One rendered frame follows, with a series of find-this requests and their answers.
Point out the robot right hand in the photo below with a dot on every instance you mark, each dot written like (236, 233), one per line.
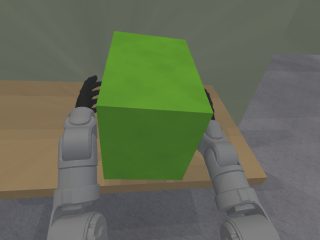
(211, 104)

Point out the robot left hand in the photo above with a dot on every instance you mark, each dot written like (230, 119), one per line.
(86, 94)

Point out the left robot upper arm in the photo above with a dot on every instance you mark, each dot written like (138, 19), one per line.
(79, 226)

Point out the table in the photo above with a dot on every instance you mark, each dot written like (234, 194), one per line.
(32, 114)

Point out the right robot upper arm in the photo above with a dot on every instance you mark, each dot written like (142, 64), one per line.
(250, 227)

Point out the right robot forearm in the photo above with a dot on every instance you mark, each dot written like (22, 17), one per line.
(233, 192)

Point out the carton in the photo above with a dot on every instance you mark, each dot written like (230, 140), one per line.
(152, 108)

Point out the left robot forearm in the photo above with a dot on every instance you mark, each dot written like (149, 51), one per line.
(77, 163)

